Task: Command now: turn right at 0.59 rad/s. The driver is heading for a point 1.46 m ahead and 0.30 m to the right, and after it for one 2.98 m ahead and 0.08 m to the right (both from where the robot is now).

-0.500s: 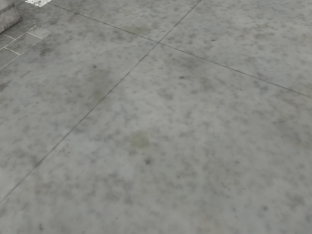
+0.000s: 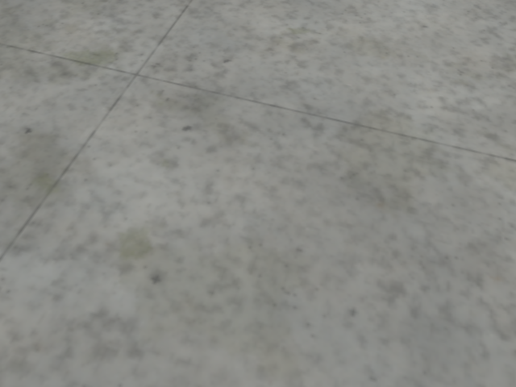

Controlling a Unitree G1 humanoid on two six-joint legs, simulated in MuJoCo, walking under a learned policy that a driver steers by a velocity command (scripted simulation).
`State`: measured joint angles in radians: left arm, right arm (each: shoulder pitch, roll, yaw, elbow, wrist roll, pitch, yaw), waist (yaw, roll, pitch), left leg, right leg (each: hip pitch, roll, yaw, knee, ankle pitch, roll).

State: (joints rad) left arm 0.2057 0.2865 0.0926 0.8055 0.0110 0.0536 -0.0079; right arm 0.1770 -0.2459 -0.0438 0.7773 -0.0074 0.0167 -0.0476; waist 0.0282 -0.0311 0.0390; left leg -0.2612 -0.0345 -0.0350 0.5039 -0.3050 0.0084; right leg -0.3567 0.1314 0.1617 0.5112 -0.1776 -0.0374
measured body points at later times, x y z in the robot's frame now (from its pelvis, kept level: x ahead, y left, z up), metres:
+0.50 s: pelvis -0.02 -0.02 +0.00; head +0.00 -0.05 +0.44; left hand +0.20 +0.20 -0.10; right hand -0.01 -0.32 -0.13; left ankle +0.00 +0.11 -0.71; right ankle -0.06 -0.10 -0.73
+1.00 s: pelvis +0.06 -0.03 +0.01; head +0.06 -0.02 +0.46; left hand +0.16 +0.22 -0.13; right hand +0.08 -0.33 -0.09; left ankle +0.13 +0.05 -0.73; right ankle -0.06 -0.10 -0.73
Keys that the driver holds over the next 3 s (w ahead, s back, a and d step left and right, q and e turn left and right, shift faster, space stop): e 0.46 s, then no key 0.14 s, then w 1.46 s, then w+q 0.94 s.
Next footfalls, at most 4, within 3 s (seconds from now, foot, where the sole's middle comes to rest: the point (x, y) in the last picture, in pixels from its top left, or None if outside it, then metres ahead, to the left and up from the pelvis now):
0.46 right None -0.02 -0.11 -0.77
1.02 left None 0.17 0.04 -0.77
1.50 right None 0.42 -0.26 -0.77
2.08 left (345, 282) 0.77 -0.22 -0.77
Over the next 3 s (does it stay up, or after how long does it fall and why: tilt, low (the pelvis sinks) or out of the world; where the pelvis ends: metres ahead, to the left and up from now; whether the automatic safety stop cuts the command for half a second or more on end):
stays up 1.04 -0.38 0.01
